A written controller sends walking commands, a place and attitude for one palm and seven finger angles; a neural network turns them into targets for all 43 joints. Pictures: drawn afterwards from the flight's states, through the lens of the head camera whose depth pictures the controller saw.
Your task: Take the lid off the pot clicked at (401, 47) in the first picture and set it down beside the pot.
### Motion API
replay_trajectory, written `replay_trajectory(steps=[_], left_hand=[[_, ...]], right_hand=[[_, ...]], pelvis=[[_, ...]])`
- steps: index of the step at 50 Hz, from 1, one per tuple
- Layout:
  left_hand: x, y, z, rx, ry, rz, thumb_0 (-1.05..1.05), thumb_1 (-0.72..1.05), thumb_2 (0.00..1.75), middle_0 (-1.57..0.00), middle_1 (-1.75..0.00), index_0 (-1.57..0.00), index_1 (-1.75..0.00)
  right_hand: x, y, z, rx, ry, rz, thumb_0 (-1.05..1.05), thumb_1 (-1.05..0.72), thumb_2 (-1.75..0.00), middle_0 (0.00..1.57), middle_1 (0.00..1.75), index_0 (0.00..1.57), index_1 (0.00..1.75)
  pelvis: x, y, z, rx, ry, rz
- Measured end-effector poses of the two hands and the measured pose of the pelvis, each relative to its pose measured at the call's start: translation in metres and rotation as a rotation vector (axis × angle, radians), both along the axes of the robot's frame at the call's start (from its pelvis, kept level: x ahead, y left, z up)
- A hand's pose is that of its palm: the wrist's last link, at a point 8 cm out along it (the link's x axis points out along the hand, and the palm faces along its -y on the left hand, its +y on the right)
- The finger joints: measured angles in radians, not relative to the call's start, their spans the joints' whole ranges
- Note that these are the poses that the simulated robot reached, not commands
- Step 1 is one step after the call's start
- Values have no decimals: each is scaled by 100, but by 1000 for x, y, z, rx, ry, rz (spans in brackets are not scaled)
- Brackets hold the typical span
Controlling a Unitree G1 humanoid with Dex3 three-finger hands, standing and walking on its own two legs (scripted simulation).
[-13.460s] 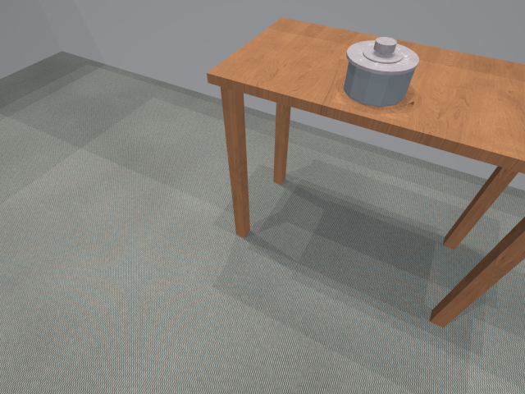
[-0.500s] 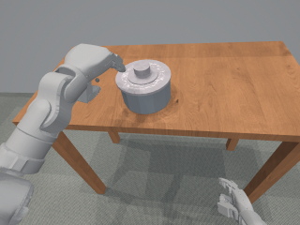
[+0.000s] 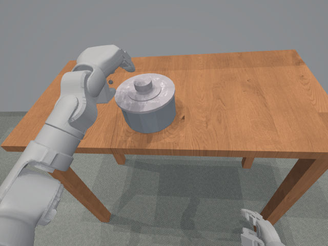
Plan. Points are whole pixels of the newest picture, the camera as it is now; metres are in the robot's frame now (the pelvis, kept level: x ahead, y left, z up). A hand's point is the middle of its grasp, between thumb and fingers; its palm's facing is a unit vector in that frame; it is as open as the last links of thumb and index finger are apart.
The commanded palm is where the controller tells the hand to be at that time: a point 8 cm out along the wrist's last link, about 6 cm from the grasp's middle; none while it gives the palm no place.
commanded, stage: move the open hand above the knob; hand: left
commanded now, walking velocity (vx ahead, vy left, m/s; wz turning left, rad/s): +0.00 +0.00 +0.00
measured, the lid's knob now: (143, 83) +0.49 +0.08 +0.16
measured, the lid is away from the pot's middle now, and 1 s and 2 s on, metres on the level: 0.00 0.00 0.00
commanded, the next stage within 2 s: none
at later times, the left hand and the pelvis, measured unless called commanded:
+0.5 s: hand (138, 56) +0.47 +0.07 +0.25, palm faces -0.03 -0.05 -1.00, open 9.8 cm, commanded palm +0.44 +0.09 +0.30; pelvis +0.01 +0.00 +0.00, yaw -1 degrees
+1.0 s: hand (134, 78) +0.45 +0.09 +0.21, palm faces -0.14 +0.01 -0.99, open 9.9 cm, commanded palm +0.43 +0.09 +0.30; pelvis +0.01 +0.01 +0.00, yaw +0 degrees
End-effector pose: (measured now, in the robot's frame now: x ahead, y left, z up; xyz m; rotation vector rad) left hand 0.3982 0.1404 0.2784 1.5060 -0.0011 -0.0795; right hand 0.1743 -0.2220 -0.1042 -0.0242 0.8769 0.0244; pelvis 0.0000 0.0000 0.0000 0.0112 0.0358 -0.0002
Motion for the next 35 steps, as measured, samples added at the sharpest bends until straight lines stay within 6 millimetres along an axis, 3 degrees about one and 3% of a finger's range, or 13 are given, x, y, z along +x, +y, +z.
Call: replay_trajectory(steps=[3, 6, 10, 12, 15, 18, 20, 23, 27, 31, 33, 35], left_hand=[[-8, -34, -24, 55, 59, -143, 0, -38, 174, -90, -8, -90, -8], [-2, -52, -7, 126, 1, -223, 0, -38, 174, -91, -8, -91, -9], [29, -40, 36, 25, -79, -107, 0, -38, 174, -91, -8, -91, -9], [40, -29, 39, -26, -72, -25, 0, -38, 174, -90, -8, -91, -9], [42, -28, 16, -9, -2, 17, 0, -38, 174, -90, -8, -90, -8], [33, -47, -14, 39, 74, -57, 0, -38, 174, -90, -8, -90, -8], [29, -61, -16, 69, 75, -138, 0, -38, 174, -90, -8, -90, -8], [38, -69, 9, 63, 13, -165, 0, -38, 174, -91, -8, -91, -9], [63, -50, 39, -34, -29, -23, 0, -38, 174, -91, -8, -91, -9], [63, -38, 12, -1, 45, 38, 0, -38, 174, -90, -8, -90, -8], [53, -46, -8, 37, 87, -13, 0, -38, 174, -89, -8, -90, -8], [42, -59, -15, 59, 96, -107, 0, -38, 174, -90, -8, -90, -8]], right_hand=[[4, -2, 0, -22, -3, 3, 1, -91, -89, 19, 30, 20, 30], [7, -5, 1, -58, -34, -13, 1, -91, -89, 19, 30, 20, 30], [2, -7, 0, -58, -20, -35, 1, -91, -89, 19, 30, 20, 30], [-4, -8, -2, -43, 2, -44, 1, -91, -89, 19, 30, 20, 30], [-10, -12, -5, -19, 40, -48, 1, -91, -89, 19, 30, 20, 30], [-10, -15, -8, -26, 65, -44, 1, -91, -89, 19, 30, 20, 30], [-8, -16, -8, -48, 53, -46, 1, -91, -89, 19, 30, 20, 30], [-7, -18, -7, -76, 30, -60, 1, -91, -89, 19, 30, 20, 30], [-13, -18, -6, -75, 44, -80, 1, -91, -89, 19, 30, 20, 30], [-20, -19, -8, -41, 71, -88, 1, -91, -89, 19, 30, 20, 30], [-19, -19, -9, -35, 81, -85, 1, -91, -89, 19, 30, 20, 30], [-14, -18, -9, -44, 70, -77, 1, -91, -89, 19, 30, 20, 30]], pelvis=[[1, 0, -1, 0, -16, 7], [1, -2, -1, 1, -24, 0], [4, -4, 1, 6, -3, -12], [6, -5, 1, 8, 13, -19], [9, -5, 1, 6, 24, -16], [10, -5, 0, 4, 14, -3], [10, -4, 0, 3, 6, -1], [10, -4, 0, 4, 4, -5], [13, -5, 1, 9, 26, -22], [16, -4, 2, 7, 36, -25], [16, -2, 1, 4, 27, -16], [16, -1, 1, 2, 14, -9]])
